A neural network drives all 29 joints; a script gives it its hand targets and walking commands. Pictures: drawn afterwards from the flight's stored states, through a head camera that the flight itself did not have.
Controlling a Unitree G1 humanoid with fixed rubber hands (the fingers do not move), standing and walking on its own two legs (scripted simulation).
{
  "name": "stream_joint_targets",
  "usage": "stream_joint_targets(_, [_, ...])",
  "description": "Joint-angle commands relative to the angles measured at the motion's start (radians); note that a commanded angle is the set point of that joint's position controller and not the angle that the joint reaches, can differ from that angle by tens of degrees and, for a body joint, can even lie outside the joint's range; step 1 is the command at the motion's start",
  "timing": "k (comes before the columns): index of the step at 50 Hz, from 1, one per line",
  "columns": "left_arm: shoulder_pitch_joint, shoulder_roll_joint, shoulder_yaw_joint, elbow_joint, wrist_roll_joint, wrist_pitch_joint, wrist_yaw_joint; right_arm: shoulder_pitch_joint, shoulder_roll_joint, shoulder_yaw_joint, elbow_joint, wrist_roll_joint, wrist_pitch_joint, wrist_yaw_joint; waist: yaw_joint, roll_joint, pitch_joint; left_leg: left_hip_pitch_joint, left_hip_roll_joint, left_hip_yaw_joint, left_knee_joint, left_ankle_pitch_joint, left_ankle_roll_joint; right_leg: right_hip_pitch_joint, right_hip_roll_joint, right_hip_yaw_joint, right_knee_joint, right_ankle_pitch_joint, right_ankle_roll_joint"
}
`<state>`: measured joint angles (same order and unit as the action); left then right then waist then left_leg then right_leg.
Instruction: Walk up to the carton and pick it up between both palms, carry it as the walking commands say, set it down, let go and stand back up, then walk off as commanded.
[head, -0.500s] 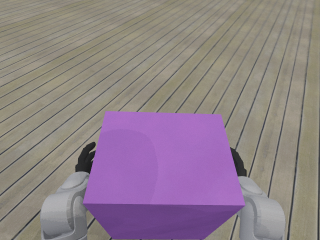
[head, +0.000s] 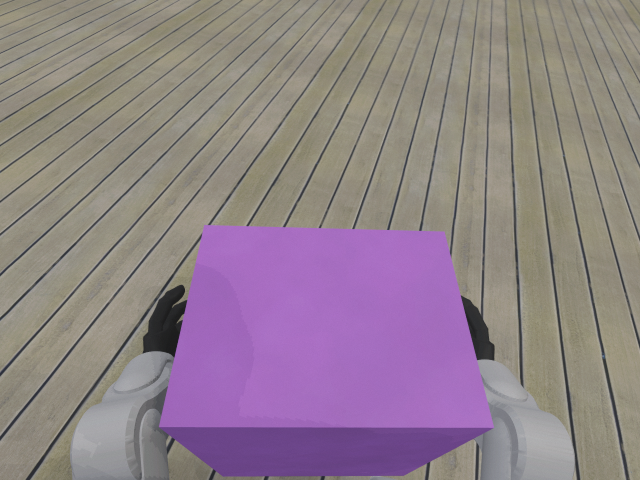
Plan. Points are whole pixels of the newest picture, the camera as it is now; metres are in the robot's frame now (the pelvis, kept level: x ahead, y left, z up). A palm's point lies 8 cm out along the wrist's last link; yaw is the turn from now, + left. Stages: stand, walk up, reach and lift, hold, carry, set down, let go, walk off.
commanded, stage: carry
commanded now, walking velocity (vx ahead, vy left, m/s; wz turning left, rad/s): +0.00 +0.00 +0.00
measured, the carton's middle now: (319, 369) +0.24 +0.02 +0.05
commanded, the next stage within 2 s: none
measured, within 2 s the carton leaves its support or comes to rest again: neither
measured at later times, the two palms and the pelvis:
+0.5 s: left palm (168, 375) +0.20 +0.17 +0.08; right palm (501, 437) +0.16 -0.15 +0.09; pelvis -0.04 +0.03 +0.00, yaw -7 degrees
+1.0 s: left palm (171, 380) +0.20 +0.16 +0.09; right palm (508, 462) +0.14 -0.16 +0.09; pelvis -0.06 +0.04 +0.00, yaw -8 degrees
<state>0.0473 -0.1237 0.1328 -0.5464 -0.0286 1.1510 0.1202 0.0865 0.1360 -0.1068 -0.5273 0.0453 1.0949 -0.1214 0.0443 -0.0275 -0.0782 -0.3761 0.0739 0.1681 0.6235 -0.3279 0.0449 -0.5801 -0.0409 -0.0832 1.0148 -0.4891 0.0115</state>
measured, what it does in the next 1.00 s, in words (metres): steps on the spot: right foot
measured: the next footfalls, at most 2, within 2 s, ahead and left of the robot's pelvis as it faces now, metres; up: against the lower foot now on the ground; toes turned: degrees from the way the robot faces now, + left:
right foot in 0.14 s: -0.01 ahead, -0.10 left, +0.00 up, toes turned -13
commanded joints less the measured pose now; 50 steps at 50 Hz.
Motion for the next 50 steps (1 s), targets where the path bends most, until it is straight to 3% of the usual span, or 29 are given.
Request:
stream_joint_targets(1, [-0.424, -0.738, -0.795, -0.118, -0.249, -0.014, -0.135, -0.421, 0.658, 0.67, -0.179, 0.17, 0.002, 0.105, -0.052, 0.233, -0.256, 0.254, 0.247, -0.155, -0.153, 0.562, 0.111, 0.03, 0.026, -0.067, -0.126, -0.032, -0.009])
stream_joint_targets(3, [-0.389, -0.709, -0.766, -0.109, -0.235, -0.003, -0.13, -0.404, 0.648, 0.687, -0.178, 0.175, 0.017, 0.102, -0.048, 0.221, -0.283, 0.257, 0.258, -0.167, -0.116, 0.616, 0.115, 0.1, 0.037, -0.083, -0.276, -0.004, -0.02])
stream_joint_targets(4, [-0.374, -0.713, -0.751, -0.089, -0.228, 0.003, -0.128, -0.409, 0.653, 0.694, -0.168, 0.178, 0.028, 0.101, -0.034, 0.203, -0.282, 0.267, 0.234, -0.142, -0.079, 0.612, 0.088, 0.144, 0.045, -0.098, -0.426, 0.084, -0.022])
stream_joint_targets(5, [-0.356, -0.699, -0.733, -0.086, -0.217, 0.006, -0.126, -0.385, 0.651, 0.702, -0.148, 0.182, 0.035, 0.101, -0.023, 0.16, -0.306, 0.245, 0.222, -0.125, -0.034, 0.593, 0.05, 0.24, 0.014, -0.057, -0.551, 0.227, -0.031])
stream_joint_targets(6, [-0.347, -0.686, -0.713, -0.063, -0.209, 0.009, -0.126, -0.38, 0.643, 0.705, -0.13, 0.179, 0.042, 0.099, -0.023, 0.062, -0.312, 0.139, 0.189, -0.089, 0.052, 0.531, -0.004, 0.366, -0.064, 0.041, -0.595, 0.363, -0.051])
stream_joint_targets(7, [-0.356, -0.687, -0.699, -0.063, -0.207, 0.006, -0.13, -0.427, 0.661, 0.722, -0.153, 0.187, 0.041, 0.1, -0.025, -0.103, -0.331, -0.053, 0.121, -0.066, 0.156, 0.334, -0.062, 0.535, -0.216, 0.23, -0.558, 0.758, -0.091])
stream_joint_targets(8, [-0.361, -0.686, -0.686, -0.057, -0.204, 0.006, -0.132, -0.453, 0.679, 0.739, -0.15, 0.2, 0.045, 0.103, -0.028, -0.24, -0.31, -0.225, 0.042, -0.04, 0.214, -0.062, -0.095, 0.639, -0.322, 0.34, -0.536, 1.122, -0.147])
stream_joint_targets(9, [-0.354, -0.733, -0.681, -0.041, -0.193, -0.006, -0.134, -0.551, 0.701, 0.791, -0.22, 0.229, 0.043, 0.112, -0.024, -0.304, -0.306, -0.2, 0.032, -0.069, 0.201, -0.167, -0.088, 0.591, -0.328, 0.329, -0.519, 1.095, -0.195])
stream_joint_targets(11, [-0.392, -0.758, -0.685, -0.074, -0.193, -0.012, -0.131, -0.592, 0.711, 0.793, -0.229, 0.254, 0.042, 0.123, -0.034, -0.198, -0.239, -0.123, 0.034, -0.063, 0.082, -0.148, -0.096, 0.445, -0.274, 0.231, -0.563, 0.82, -0.152])
stream_joint_targets(12, [-0.428, -0.77, -0.695, -0.092, -0.19, -0.016, -0.129, -0.604, 0.729, 0.795, -0.229, 0.265, 0.039, 0.131, -0.051, -0.116, -0.235, -0.022, 0.042, -0.071, -0.048, -0.02, -0.091, 0.358, -0.224, 0.146, -0.538, 0.678, -0.103])
stream_joint_targets(13, [-0.44, -0.776, -0.689, -0.104, -0.187, -0.02, -0.128, -0.625, 0.748, 0.799, -0.239, 0.276, 0.037, 0.136, -0.051, -0.077, -0.234, 0.049, 0.073, -0.096, -0.096, 0.162, -0.084, 0.292, -0.173, 0.101, -0.51, 0.519, -0.058])
stream_joint_targets(14, [-0.428, -0.771, -0.694, -0.105, -0.181, -0.021, -0.123, -0.611, 0.742, 0.789, -0.23, 0.273, 0.039, 0.139, -0.044, -0.007, -0.241, 0.093, 0.107, -0.141, -0.101, 0.308, -0.07, 0.242, -0.133, 0.083, -0.484, 0.419, -0.032])
stream_joint_targets(15, [-0.405, -0.763, -0.7, -0.111, -0.177, -0.018, -0.119, -0.582, 0.734, 0.783, -0.216, 0.27, 0.041, 0.139, -0.035, 0.041, -0.264, 0.11, 0.141, -0.181, -0.107, 0.36, -0.05, 0.247, -0.109, 0.086, -0.49, 0.344, -0.015])
stream_joint_targets(17, [-0.439, -0.753, -0.722, -0.139, -0.189, -0.018, -0.119, -0.548, 0.737, 0.766, -0.186, 0.26, 0.043, 0.14, -0.033, 0.08, -0.288, 0.107, 0.154, -0.201, -0.135, 0.377, -0.029, 0.279, -0.102, 0.087, -0.485, 0.295, -0.014])
stream_joint_targets(23, [-0.459, -0.723, -0.754, -0.09, -0.208, 0.015, -0.121, -0.476, 0.689, 0.688, -0.095, 0.192, 0.063, 0.126, -0.038, 0.073, -0.218, 0.103, 0.135, -0.15, -0.21, 0.126, -0.043, 0.237, -0.1, 0.089, -0.534, 0.251, -0.025])
stream_joint_targets(28, [-0.52, -0.746, -0.773, -0.09, -0.245, 0.026, -0.136, -0.507, 0.698, 0.664, -0.091, 0.169, 0.067, 0.117, -0.039, 0.063, -0.173, 0.072, 0.142, -0.165, -0.28, -0.094, -0.039, 0.207, -0.079, 0.071, -0.552, 0.176, -0.019])
stream_joint_targets(30, [-0.524, -0.752, -0.773, -0.077, -0.253, 0.029, -0.14, -0.497, 0.693, 0.65, -0.076, 0.158, 0.07, 0.114, -0.038, 0.07, -0.159, 0.061, 0.146, -0.174, -0.306, -0.128, -0.036, 0.202, -0.075, 0.066, -0.55, 0.167, -0.018])
stream_joint_targets(32, [-0.517, -0.766, -0.771, -0.081, -0.259, 0.026, -0.144, -0.524, 0.701, 0.661, -0.112, 0.168, 0.068, 0.115, -0.036, 0.046, -0.183, 0.071, 0.145, -0.17, -0.304, -0.127, -0.034, 0.213, -0.071, 0.062, -0.555, 0.169, -0.02])
stream_joint_targets(36, [-0.545, -0.775, -0.775, -0.11, -0.263, 0.019, -0.144, -0.529, 0.717, 0.671, -0.119, 0.178, 0.066, 0.122, -0.036, 0.072, -0.214, 0.086, 0.141, -0.173, -0.307, -0.096, -0.03, 0.235, -0.069, 0.057, -0.544, 0.186, -0.023])
stream_joint_targets(40, [-0.512, -0.779, -0.762, -0.108, -0.248, 0.013, -0.14, -0.552, 0.726, 0.697, -0.154, 0.196, 0.064, 0.125, -0.036, 0.049, -0.239, 0.09, 0.131, -0.163, -0.292, -0.055, -0.024, 0.253, -0.07, 0.061, -0.55, 0.205, -0.026])
stream_joint_targets(50, [-0.492, -0.756, -0.735, -0.093, -0.224, 0.015, -0.134, -0.537, 0.722, 0.709, -0.126, 0.202, 0.071, 0.129, -0.039, 0.018, -0.255, 0.107, 0.109, -0.125, -0.217, 0.1, -0.019, 0.268, -0.087, 0.085, -0.567, 0.305, -0.045])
